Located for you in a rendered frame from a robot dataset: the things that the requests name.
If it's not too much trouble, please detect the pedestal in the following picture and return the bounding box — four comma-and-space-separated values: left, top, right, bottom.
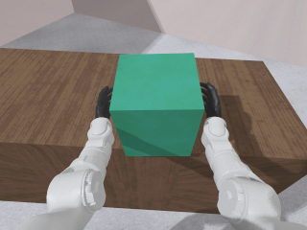
0, 48, 307, 215

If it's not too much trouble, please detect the left robot upper arm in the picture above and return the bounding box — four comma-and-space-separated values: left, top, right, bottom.
15, 169, 106, 230

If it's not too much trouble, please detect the carton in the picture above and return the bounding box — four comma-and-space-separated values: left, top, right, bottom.
109, 53, 205, 156

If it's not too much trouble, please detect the right robot forearm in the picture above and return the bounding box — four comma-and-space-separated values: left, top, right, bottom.
201, 116, 281, 214

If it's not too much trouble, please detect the left robot hand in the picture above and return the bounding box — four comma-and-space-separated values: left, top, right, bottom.
95, 86, 113, 120

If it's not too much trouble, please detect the right robot upper arm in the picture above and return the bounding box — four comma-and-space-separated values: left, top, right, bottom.
217, 177, 307, 230

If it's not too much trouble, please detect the left robot forearm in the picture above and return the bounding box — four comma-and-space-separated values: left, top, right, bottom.
46, 117, 115, 209

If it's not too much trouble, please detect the right robot hand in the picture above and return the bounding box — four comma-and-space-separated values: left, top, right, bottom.
200, 82, 222, 118

